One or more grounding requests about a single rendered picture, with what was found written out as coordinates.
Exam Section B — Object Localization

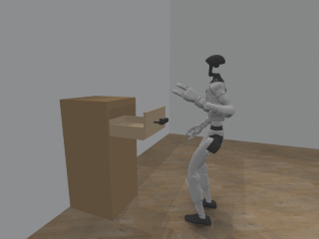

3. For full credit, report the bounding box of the drawer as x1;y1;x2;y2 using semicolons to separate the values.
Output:
109;106;165;140

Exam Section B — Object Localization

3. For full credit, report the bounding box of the handle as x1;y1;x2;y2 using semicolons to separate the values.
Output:
154;118;168;125

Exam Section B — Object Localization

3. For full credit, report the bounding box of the cabinet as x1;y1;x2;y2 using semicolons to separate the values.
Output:
60;96;138;221

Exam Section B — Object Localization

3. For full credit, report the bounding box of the robot right foot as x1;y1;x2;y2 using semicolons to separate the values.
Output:
202;198;217;209

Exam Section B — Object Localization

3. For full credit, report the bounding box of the left robot hand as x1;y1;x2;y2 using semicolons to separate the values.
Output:
171;83;198;103

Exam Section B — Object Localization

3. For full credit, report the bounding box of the robot torso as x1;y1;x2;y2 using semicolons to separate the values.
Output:
205;79;226;144

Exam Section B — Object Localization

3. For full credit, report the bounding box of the right robot hand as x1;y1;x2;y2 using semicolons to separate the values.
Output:
184;123;202;140

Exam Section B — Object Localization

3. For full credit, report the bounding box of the robot left forearm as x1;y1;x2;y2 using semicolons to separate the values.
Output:
194;97;235;116

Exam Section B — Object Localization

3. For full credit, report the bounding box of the robot left upper arm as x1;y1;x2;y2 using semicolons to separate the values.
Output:
209;82;235;119

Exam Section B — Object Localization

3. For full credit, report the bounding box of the robot right forearm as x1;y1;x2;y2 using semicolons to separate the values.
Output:
199;117;211;128

